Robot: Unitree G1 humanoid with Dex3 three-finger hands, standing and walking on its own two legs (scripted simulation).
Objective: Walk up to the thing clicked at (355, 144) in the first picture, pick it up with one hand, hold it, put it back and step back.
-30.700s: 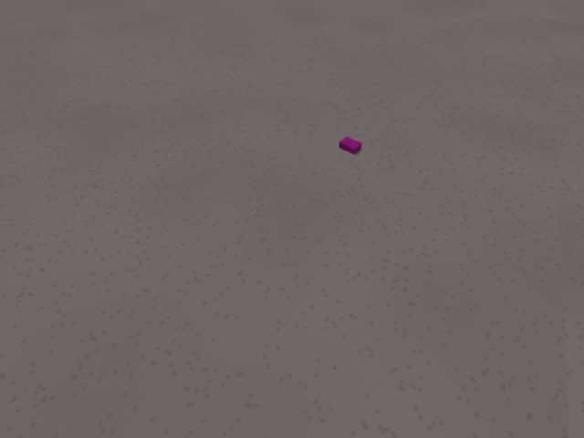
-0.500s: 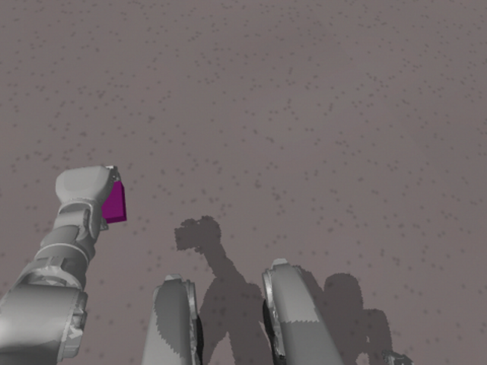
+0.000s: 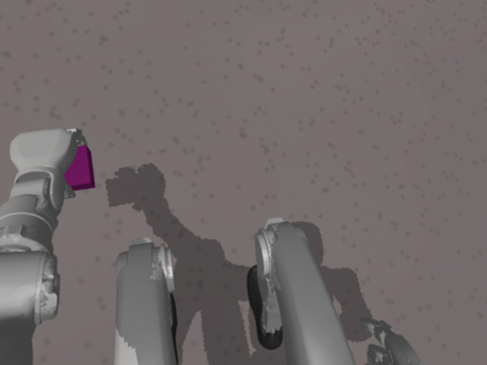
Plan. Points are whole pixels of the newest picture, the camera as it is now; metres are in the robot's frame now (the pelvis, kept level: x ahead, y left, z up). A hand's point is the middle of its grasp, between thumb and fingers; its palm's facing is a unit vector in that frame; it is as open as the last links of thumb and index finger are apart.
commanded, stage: crouch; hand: left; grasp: from above
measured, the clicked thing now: (59, 170) +0.46 +0.27 -0.20
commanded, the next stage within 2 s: lower in 0.60 s
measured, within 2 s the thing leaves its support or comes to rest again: rests again in 1.98 s
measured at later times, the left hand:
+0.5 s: hand (75, 177) +0.45 +0.26 -0.25, palm faces -0.46 -0.06 -0.88, open 10.0 cm
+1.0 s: hand (82, 178) +0.46 +0.27 -0.30, palm faces -0.49 -0.07 -0.87, open 10.0 cm
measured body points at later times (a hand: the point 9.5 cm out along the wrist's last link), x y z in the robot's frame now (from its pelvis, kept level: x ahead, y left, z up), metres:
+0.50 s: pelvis -0.01 +0.00 -0.07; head +0.23 +0.05 +0.30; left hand +0.47 +0.26 -0.20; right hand +0.01 -0.28 -0.18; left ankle +0.07 +0.12 -0.39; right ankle +0.09 -0.14 -0.39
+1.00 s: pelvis -0.01 +0.00 -0.10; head +0.26 +0.07 +0.25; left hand +0.49 +0.27 -0.25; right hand +0.01 -0.28 -0.19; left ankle +0.07 +0.12 -0.39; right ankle +0.09 -0.14 -0.39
